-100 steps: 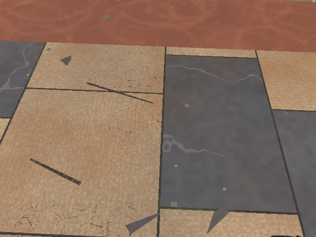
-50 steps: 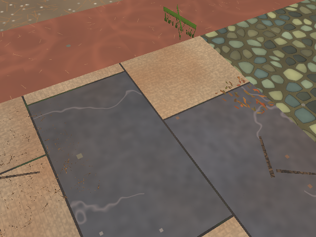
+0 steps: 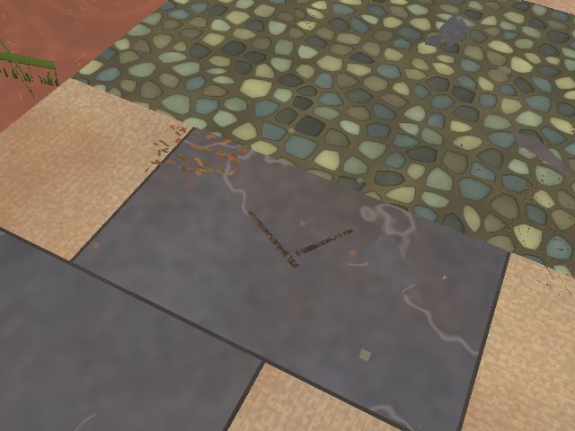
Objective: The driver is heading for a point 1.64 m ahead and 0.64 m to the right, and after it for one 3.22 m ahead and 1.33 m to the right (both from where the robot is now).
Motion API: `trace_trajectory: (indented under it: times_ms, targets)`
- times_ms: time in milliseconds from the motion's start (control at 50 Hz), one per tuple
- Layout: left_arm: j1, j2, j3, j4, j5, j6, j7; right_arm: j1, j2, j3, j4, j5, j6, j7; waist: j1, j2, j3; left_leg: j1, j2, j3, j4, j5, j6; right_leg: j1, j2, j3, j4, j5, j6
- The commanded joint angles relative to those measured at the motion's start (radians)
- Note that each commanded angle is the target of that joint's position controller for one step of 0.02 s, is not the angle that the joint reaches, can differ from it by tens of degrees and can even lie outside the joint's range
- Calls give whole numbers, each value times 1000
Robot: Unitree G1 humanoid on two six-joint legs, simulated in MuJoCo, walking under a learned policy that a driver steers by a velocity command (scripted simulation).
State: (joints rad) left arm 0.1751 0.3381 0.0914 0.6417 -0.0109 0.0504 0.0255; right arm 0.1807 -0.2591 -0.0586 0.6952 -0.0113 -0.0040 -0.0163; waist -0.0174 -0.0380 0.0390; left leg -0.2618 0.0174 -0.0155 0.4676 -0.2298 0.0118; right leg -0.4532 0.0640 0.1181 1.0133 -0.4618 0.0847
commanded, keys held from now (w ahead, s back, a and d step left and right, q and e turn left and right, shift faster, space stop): no key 0.26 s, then e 0.46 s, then w+e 0.28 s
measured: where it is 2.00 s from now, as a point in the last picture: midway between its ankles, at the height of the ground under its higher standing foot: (396, 422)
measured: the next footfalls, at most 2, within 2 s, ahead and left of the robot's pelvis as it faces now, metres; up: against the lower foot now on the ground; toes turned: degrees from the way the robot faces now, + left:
right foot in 0.12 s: +0.02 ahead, -0.15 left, +0.00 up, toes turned +2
right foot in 0.84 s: -0.01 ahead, -0.14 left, +0.00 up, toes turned -19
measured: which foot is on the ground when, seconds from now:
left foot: down 0.00-0.82, up 0.84-1.00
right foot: up 0.00-0.10, down 0.12-0.56, up 0.58-0.82, down 0.84-1.00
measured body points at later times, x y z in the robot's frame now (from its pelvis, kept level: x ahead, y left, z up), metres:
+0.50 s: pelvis +0.00 -0.02 -0.01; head +0.02 -0.02 +0.44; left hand +0.17 +0.23 -0.10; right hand +0.12 -0.32 -0.11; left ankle +0.01 +0.12 -0.74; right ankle -0.02 -0.15 -0.74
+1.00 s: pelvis +0.02 -0.06 +0.00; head +0.02 -0.10 +0.45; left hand +0.18 +0.17 -0.09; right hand +0.08 -0.38 -0.10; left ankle +0.10 +0.08 -0.66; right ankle -0.05 -0.13 -0.74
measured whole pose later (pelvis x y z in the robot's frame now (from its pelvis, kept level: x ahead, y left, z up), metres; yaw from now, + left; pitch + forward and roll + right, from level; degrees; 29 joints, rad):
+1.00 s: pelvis +0.02 -0.06 +0.00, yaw -21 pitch +2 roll +2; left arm 0.39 0.25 0.05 0.65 0.00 -0.02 0.00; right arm 0.16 -0.32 -0.09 0.68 0.00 -0.06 0.01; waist 0.03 0.04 -0.01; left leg -0.59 0.05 0.00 1.07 -0.27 0.00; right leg -0.21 0.03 0.04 0.48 -0.30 -0.07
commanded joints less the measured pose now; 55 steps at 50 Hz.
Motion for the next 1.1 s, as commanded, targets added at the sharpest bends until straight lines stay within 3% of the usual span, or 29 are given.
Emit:
trace_trajectory:
  times_ms: [20, 80, 100, 120, 140, 160, 180, 200, 300, 400, 500, 540, 560, 580, 600, 620, 640, 700, 740, 780, 800, 820, 840, 860, 880, 900, 940, 1000, 1100]
  targets:
    - [-41, -2, -15, -79, 4, -16, -6, -52, -150, -33, -64, 4, -1, -3, -4, 243, -115, 123, 179, -144, -103, 360, 194, 75, -51, -70, -238, -9, 12]
    - [9, 21, -6, -45, -3, -20, -13, -27, -169, -33, -52, 22, 9, 2, 10, 236, -115, 103, 186, -160, -66, 347, 186, 219, -37, -121, -538, 182, -13]
    - [27, 24, -6, -32, 4, -21, -14, -4, -152, -26, -42, 29, 5, 4, 20, 214, -106, 73, 173, -154, -58, 315, 152, 294, -35, -117, -674, 296, -38]
    - [30, 56, -5, -40, 13, -22, -11, 36, -136, -18, -30, 22, -7, 9, 9, 168, -121, 9, 159, -146, -48, 244, 90, 397, -90, -40, -684, 401, -70]
    - [49, 127, 6, -50, 23, -20, 0, 50, -102, -4, -41, -13, -24, 20, -22, 1, -165, -59, 90, -67, 53, 106, 22, 482, -231, 101, -630, 655, -119]
    - [-14, 91, -6, -29, 33, -21, -7, 65, -57, 9, -42, -19, -32, 22, -70, -155, -156, 3, 45, -3, -6, -52, -29, 328, -257, 108, -606, 512, -193]
    - [-46, 29, -17, -52, 31, -28, -17, 3, -104, 4, -37, -25, -31, 19, -24, -97, -116, 45, 39, 3, 4, -3, -59, 272, -198, 84, -624, 341, -185]
    - [-32, 14, -22, -38, 40, -33, -20, -31, -118, -2, -38, -19, -30, 19, -7, -73, -94, 44, 32, 11, 10, 29, -63, 254, -170, 67, -631, 272, -158]
    - [-8, 50, -20, -28, 21, -50, -16, -10, -123, -8, -27, -7, -17, 1, -5, -54, -23, 42, 29, 23, 29, 66, -56, 195, -153, 79, -617, 333, -148]
    - [-14, 99, 2, -69, 8, -36, -8, -15, -128, -23, -50, -1, -14, -22, 12, -76, -42, -5, 6, 53, 114, 39, -65, 200, -186, 204, -604, 448, -223]
    - [-31, 104, 16, -111, -1, -21, -2, 15, -141, -43, -74, 1, -16, -11, 1, -44, -98, 52, 13, 53, 120, 76, -31, 137, -143, 223, -531, 479, -219]
    - [-51, 80, 14, -132, -7, -18, -2, 70, -174, -59, -68, -1, -14, -8, -25, 62, -119, 159, 97, 8, 53, 125, 19, 15, -83, 134, -416, 394, -154]
    - [-61, 52, 9, -144, -13, -17, 0, 124, -204, -68, -57, -7, -8, -10, -44, 182, -126, 214, 216, -95, -38, 156, 88, -79, -25, 32, -271, 286, -104]
    - [-54, 45, 12, -154, -10, -16, -3, 119, -225, -71, -61, -13, -4, -15, -43, 324, -117, 216, 399, -267, -131, 290, 215, -163, 9, -64, -85, -69, -64]
    - [-52, 76, 28, -152, 1, -15, -9, 104, -204, -60, -81, -16, -7, -23, -44, 272, -114, 199, 483, -317, -151, 393, 288, -211, -48, -53, 156, -221, -38]
    - [-28, 77, 35, -135, -7, -9, -14, 55, -191, -54, -98, -17, -9, -31, -15, 181, -104, 162, 454, -250, -140, 395, 273, -207, -75, -30, 245, -185, -31]
    - [6, 57, 30, -119, -18, 2, -15, -20, -196, -56, -108, -9, -9, -33, 24, 160, -75, 121, 389, -142, -137, 328, 219, -180, -105, -34, 191, -117, -25]
    - [-23, 14, 11, -127, -12, 16, -30, -74, -219, -65, -109, -3, 1, -34, 14, 196, -60, 34, 286, 61, -120, 291, 149, -24, -120, -135, -34, 8, -24]
    - [-48, 18, 8, -147, -17, 12, -48, -32, -229, -71, -94, 10, 11, -29, -13, 210, -101, 64, 301, 81, -117, 193, 148, 45, -110, -173, -173, 22, -44]
    - [-3, 34, 16, -137, -20, 10, -55, -19, -235, -74, -79, 34, 11, -19, 6, 196, -120, 39, 321, 72, -121, -75, 132, 147, -88, -214, -316, 90, -84]
    - [63, 39, 23, -108, -20, 6, -54, -26, -218, -69, -72, 41, 11, -14, 37, 177, -119, -22, 313, 90, -89, -208, 110, 248, -60, -245, -399, 132, -109]
    - [159, 67, 41, -64, -23, 0, -46, -8, -168, -54, -63, 32, 11, -7, 62, 109, -117, -111, 269, 136, 24, -322, 76, 371, -25, -239, -447, 98, -139]
    - [286, 140, 66, -31, -23, -11, -34, -40, -93, -31, -78, 13, 9, 5, 111, -121, -84, -307, 173, 234, 386, -404, 9, 488, -150, 5, -584, 10, -215]
    - [292, 279, 82, -74, -7, -47, -37, -125, -77, -21, -173, 11, -11, 6, 105, -314, -43, -664, -4, 118, 685, -481, -41, 504, -401, 622, -772, -184, -429]
    - [262, 209, 60, -80, 9, -84, -46, -198, -147, -40, -185, 49, -41, 9, 137, -157, -33, -710, 27, -50, 769, -404, -12, 454, -458, 694, -870, -312, -475]
    - [215, 157, 36, -73, 8, -102, -42, -187, -178, -50, -175, 66, -59, 17, 91, -149, 20, -706, 53, -69, 753, -295, 16, 418, -435, 617, -877, -333, -431]
    - [130, 95, 11, -80, -4, -101, -30, -112, -187, -60, -121, 17, -76, 16, 34, -95, 34, -630, 84, -63, 663, -100, 7, 367, -338, 416, -833, -154, -347]
    - [138, 88, 4, -73, 14, -105, -8, -111, -143, -51, -87, 2, -89, 28, 28, -59, -2, -515, 52, -25, 541, 104, -33, 340, -253, 254, -841, 102, -313]
    - [223, 113, 15, -18, -8, -106, 6, -231, -86, -24, -101, 18, -95, 41, 80, -72, 10, -409, -6, -19, 202, 223, -75, 335, -219, 170, -814, 249, -295]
